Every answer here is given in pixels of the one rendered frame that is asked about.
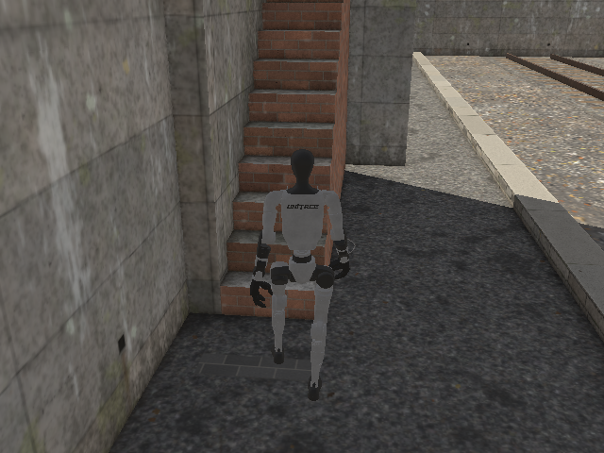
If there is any robot left foot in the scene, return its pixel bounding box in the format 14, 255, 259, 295
271, 344, 284, 364

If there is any right robot upper arm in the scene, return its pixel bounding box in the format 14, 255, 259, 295
322, 190, 344, 241

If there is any robot left thigh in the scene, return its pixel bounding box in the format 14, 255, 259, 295
270, 261, 290, 310

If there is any robot left hand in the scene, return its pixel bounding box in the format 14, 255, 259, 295
250, 279, 273, 308

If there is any robot left forearm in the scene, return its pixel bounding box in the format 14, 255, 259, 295
252, 231, 271, 281

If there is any robot right forearm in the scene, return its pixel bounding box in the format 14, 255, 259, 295
334, 227, 349, 263

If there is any robot right hand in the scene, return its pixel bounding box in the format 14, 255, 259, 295
329, 258, 350, 279

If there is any left robot upper arm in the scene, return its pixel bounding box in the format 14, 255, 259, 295
261, 190, 283, 244

